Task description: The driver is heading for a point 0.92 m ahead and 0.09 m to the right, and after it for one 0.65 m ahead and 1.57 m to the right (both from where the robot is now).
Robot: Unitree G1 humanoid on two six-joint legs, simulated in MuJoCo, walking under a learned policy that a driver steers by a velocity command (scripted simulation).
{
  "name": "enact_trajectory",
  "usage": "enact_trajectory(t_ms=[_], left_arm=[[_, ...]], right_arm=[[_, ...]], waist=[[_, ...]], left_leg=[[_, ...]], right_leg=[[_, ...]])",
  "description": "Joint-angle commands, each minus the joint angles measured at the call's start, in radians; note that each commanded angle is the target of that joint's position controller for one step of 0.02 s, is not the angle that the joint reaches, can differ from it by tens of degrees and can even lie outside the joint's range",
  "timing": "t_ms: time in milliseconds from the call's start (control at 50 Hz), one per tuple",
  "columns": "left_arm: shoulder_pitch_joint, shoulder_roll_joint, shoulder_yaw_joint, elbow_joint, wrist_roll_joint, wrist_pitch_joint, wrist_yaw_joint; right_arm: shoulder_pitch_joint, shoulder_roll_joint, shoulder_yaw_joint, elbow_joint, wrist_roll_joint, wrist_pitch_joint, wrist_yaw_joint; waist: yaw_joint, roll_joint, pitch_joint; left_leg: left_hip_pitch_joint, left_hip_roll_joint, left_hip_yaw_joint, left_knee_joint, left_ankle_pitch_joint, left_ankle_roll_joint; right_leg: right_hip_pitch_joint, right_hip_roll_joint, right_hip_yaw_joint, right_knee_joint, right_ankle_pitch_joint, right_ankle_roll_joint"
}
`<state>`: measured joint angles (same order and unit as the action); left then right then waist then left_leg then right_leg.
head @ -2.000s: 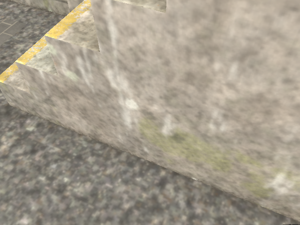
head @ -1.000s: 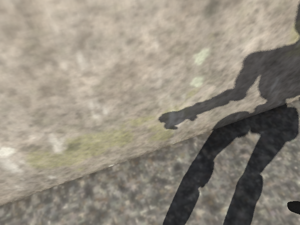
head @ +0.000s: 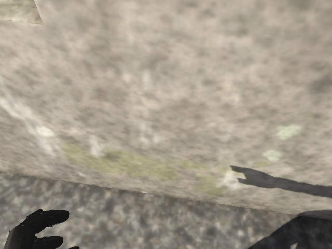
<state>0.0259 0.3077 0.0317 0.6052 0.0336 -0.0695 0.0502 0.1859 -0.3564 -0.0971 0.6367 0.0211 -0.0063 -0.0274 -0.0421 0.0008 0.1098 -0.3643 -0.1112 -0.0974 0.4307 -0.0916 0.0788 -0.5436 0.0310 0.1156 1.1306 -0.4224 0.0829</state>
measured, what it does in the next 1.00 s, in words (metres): steps on the spot: right foot, then left foot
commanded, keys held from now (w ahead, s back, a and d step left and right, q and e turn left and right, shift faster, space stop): shift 1.00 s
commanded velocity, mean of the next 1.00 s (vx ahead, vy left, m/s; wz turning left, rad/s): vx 0.02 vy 0.00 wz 0.23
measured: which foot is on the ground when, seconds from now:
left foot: down 0.00-0.28, up 0.30-0.54, down 0.56-1.00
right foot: up 0.00-0.24, down 0.26-1.00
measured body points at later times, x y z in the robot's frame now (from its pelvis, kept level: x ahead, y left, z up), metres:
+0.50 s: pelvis +0.02 -0.05 +0.00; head +0.05 -0.07 +0.45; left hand +0.08 +0.23 -0.10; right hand +0.28 -0.26 -0.09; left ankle -0.02 +0.12 -0.71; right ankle +0.09 -0.15 -0.74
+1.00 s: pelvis +0.02 -0.02 +0.00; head +0.02 -0.01 +0.45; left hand +0.06 +0.26 -0.13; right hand +0.17 -0.24 -0.13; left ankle -0.03 +0.11 -0.74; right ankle +0.09 -0.15 -0.74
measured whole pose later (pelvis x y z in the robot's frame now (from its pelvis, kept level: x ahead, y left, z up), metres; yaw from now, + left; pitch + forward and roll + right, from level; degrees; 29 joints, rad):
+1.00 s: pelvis +0.02 -0.02 +0.00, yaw +11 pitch -2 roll +1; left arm 0.18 0.27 -0.01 0.93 0.03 -0.06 0.03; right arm 0.19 -0.22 -0.02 0.85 0.00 0.00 -0.01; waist 0.01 -0.01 0.05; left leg -0.16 -0.03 -0.10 0.50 -0.30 -0.02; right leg -0.28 -0.04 0.07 0.50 -0.19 0.05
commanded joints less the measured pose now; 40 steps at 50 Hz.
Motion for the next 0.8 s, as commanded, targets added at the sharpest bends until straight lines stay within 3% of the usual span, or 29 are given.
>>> enact_trajectory(t_ms=[20,60,100,120,200,240,260,280,300,320,340,380,400,440,480,520,540,560,580,600,620,640,660,700,800], left_arm=[[0.039,0.101,0.023,-0.066,-0.003,0.019,0.020],[0.071,0.074,0.008,-0.046,-0.020,0.036,0.026],[0.069,0.073,0.005,-0.032,-0.015,0.050,0.023],[0.081,0.084,0.005,-0.020,-0.014,0.051,0.014],[0.012,0.095,0.005,-0.025,-0.022,0.041,0.013],[0.049,0.089,0.006,-0.004,-0.026,0.023,0.002],[0.053,0.090,0.005,-0.003,-0.014,0.015,-0.003],[0.031,0.129,0.005,-0.010,0.017,0.014,-0.003],[0.047,0.136,0.011,0.013,0.053,0.017,-0.005],[0.063,0.099,0.006,0.016,0.041,0.013,-0.012],[0.083,0.109,0.013,0.029,0.015,0.010,-0.011],[0.109,0.108,0.013,0.061,-0.019,0.008,0.000],[0.118,0.091,0.007,0.075,-0.022,0.011,0.005],[0.134,0.058,-0.005,0.098,-0.011,0.019,0.008],[0.120,0.061,-0.005,0.109,-0.006,0.025,0.002],[0.122,0.078,-0.003,0.123,-0.014,0.027,-0.007],[0.161,0.078,-0.006,0.141,-0.019,0.019,-0.013],[0.188,0.071,-0.012,0.161,-0.013,0.003,-0.022],[0.198,0.070,-0.015,0.164,0.007,-0.018,-0.038],[0.229,0.071,-0.010,0.169,-0.004,-0.029,-0.041],[0.161,0.077,-0.011,0.170,0.000,-0.032,-0.036],[0.141,0.064,-0.013,0.168,-0.003,-0.028,-0.029],[0.130,0.063,-0.013,0.168,-0.005,-0.019,-0.022],[0.160,0.054,-0.018,0.183,0.000,-0.007,-0.012],[0.169,0.059,-0.021,0.224,0.000,-0.001,-0.012]], right_arm=[[-0.160,-0.158,-0.044,-0.122,0.016,-0.004,-0.023],[-0.150,-0.140,-0.036,-0.109,0.004,0.005,-0.029],[-0.123,-0.134,-0.035,-0.107,-0.012,0.017,-0.026],[-0.117,-0.131,-0.030,-0.110,-0.028,0.023,-0.021],[-0.112,-0.097,-0.009,-0.125,-0.037,0.030,-0.018],[-0.131,-0.067,0.009,-0.135,-0.032,0.039,-0.016],[-0.103,-0.038,0.025,-0.126,-0.030,0.040,-0.015],[-0.069,-0.001,0.041,-0.123,-0.034,0.036,-0.005],[-0.112,-0.035,0.030,-0.145,-0.035,0.028,-0.006],[-0.135,-0.135,-0.001,-0.152,-0.048,0.022,-0.010],[-0.121,-0.159,-0.020,-0.145,-0.042,0.017,-0.008],[-0.095,-0.088,-0.008,-0.127,-0.039,0.015,-0.006],[-0.096,-0.038,0.006,-0.118,-0.035,0.013,-0.003],[-0.108,0.030,0.027,-0.109,-0.034,0.006,-0.001],[-0.111,0.063,0.038,-0.088,-0.032,0.003,0.002],[-0.059,0.053,0.032,-0.039,-0.023,0.004,0.006],[-0.052,0.029,0.027,-0.024,-0.020,0.009,0.004],[-0.058,-0.001,0.025,-0.027,-0.019,0.013,-0.002],[-0.044,-0.043,0.021,-0.029,-0.026,0.014,-0.005],[-0.013,-0.076,0.009,0.016,-0.023,0.017,0.003],[-0.021,-0.025,0.018,0.017,-0.020,0.009,0.018],[-0.039,0.005,0.031,0.030,-0.031,0.002,0.023],[-0.073,-0.006,0.031,0.027,-0.043,0.000,0.024],[-0.068,0.012,0.038,0.046,-0.037,-0.004,0.023],[-0.027,0.022,0.046,0.097,-0.029,-0.003,0.018]], waist=[[0.089,0.003,-0.225],[0.086,0.082,-0.257],[0.062,0.153,-0.289],[0.055,0.187,-0.294],[-0.001,0.216,-0.256],[0.020,0.208,-0.235],[0.025,0.168,-0.224],[-0.004,0.010,-0.217],[-0.006,-0.196,-0.145],[0.033,-0.176,-0.149],[0.036,-0.152,-0.164],[0.041,-0.094,-0.175],[0.044,-0.075,-0.172],[0.051,-0.092,-0.186],[0.060,-0.137,-0.185],[0.044,-0.159,-0.165],[0.048,-0.160,-0.149],[0.053,-0.156,-0.147],[0.057,-0.117,-0.153],[0.083,-0.016,-0.184],[0.046,-0.022,-0.169],[0.059,0.007,-0.152],[0.069,0.018,-0.135],[0.078,0.047,-0.112],[0.071,0.044,-0.077]], left_leg=[[0.060,0.198,-0.269,-0.101,0.336,0.125],[0.028,0.181,-0.246,-0.070,0.285,0.093],[0.067,0.189,-0.268,-0.041,0.203,0.084],[0.079,0.194,-0.278,-0.034,0.161,0.083],[0.140,0.236,-0.376,-0.014,0.006,0.094],[0.128,0.219,-0.389,0.017,-0.024,0.067],[0.077,0.183,-0.373,0.041,-0.141,0.029],[-0.048,0.124,-0.283,0.157,-0.326,-0.024],[-0.113,0.032,-0.148,0.283,-0.424,-0.094],[-0.098,0.074,-0.145,0.480,-0.447,-0.151],[-0.116,0.066,-0.127,0.588,-0.447,-0.176],[-0.148,0.073,-0.138,0.640,-0.412,-0.199],[-0.142,0.077,-0.121,0.607,-0.409,-0.206],[-0.084,0.098,-0.062,0.469,-0.397,-0.220],[0.035,0.116,-0.013,0.267,-0.351,-0.217],[0.181,0.090,0.033,0.030,-0.185,-0.189],[0.242,0.090,0.028,-0.050,-0.122,-0.159],[0.301,0.133,-0.022,-0.067,-0.075,-0.126],[0.335,0.197,-0.078,-0.024,0.039,-0.099],[0.255,0.170,-0.060,0.019,-0.114,-0.052],[0.161,0.150,-0.054,-0.022,-0.191,-0.047],[0.104,0.147,-0.057,-0.054,-0.220,-0.058],[0.075,0.143,-0.055,-0.056,-0.206,-0.073],[0.061,0.133,-0.052,-0.059,-0.192,-0.085],[0.055,0.121,-0.051,-0.065,-0.172,-0.088]], right_leg=[[0.056,0.064,-0.036,-0.197,0.108,0.014],[0.129,0.064,-0.040,-0.294,0.165,0.018],[0.131,0.052,-0.032,-0.319,0.196,0.021],[0.138,0.035,-0.021,-0.344,0.196,0.018],[0.144,0.000,-0.022,-0.464,0.131,-0.025],[0.247,-0.023,-0.030,-0.649,0.179,-0.064],[0.341,-0.064,-0.013,-0.758,0.222,-0.083],[0.440,-0.207,0.145,-0.814,0.215,-0.149],[0.326,-0.332,0.349,-0.894,0.269,-0.296],[0.292,-0.384,0.383,-0.885,0.351,-0.373],[0.316,-0.362,0.326,-0.853,0.419,-0.372],[0.380,-0.294,0.232,-0.812,0.435,-0.307],[0.390,-0.264,0.191,-0.799,0.461,-0.285],[0.400,-0.214,0.131,-0.804,0.415,-0.261],[0.361,-0.177,0.099,-0.818,0.289,-0.237],[0.297,-0.153,0.090,-0.829,0.135,-0.200],[0.259,-0.148,0.092,-0.845,0.081,-0.166],[0.219,-0.151,0.091,-0.843,0.072,-0.126],[0.192,-0.134,0.058,-0.792,0.134,-0.090],[0.252,-0.076,-0.022,-0.786,0.162,-0.061],[0.337,-0.066,-0.043,-0.722,0.205,-0.040],[0.365,-0.068,-0.044,-0.700,0.220,-0.044],[0.367,-0.070,-0.049,-0.677,0.211,-0.056],[0.355,-0.069,-0.047,-0.675,0.207,-0.062],[0.350,-0.070,-0.045,-0.679,0.217,-0.052]])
